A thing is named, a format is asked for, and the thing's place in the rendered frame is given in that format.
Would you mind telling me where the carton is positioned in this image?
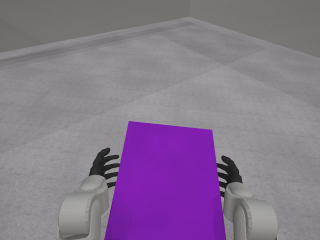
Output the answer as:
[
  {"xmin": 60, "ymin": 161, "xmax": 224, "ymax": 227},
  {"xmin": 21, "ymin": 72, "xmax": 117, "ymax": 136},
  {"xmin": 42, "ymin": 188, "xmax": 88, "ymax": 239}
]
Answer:
[{"xmin": 104, "ymin": 121, "xmax": 226, "ymax": 240}]

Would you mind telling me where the right robot forearm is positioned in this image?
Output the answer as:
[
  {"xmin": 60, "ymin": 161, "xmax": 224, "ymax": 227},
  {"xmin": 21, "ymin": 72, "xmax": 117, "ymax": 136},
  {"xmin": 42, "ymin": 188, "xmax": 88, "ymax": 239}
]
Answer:
[{"xmin": 223, "ymin": 182, "xmax": 279, "ymax": 240}]

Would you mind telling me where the left robot hand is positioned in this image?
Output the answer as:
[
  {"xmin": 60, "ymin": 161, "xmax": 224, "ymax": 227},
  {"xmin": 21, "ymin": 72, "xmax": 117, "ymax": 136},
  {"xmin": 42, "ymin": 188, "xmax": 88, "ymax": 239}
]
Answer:
[{"xmin": 89, "ymin": 147, "xmax": 120, "ymax": 188}]

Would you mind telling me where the right robot hand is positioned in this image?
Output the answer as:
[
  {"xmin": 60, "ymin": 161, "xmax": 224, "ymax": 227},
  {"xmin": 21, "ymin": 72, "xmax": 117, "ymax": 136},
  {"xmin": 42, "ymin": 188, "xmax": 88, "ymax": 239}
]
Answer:
[{"xmin": 216, "ymin": 155, "xmax": 243, "ymax": 197}]

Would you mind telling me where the left robot forearm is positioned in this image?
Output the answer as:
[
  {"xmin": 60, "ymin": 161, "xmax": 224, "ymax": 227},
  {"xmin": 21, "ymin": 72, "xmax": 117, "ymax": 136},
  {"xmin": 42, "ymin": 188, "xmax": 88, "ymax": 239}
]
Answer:
[{"xmin": 56, "ymin": 175, "xmax": 109, "ymax": 240}]

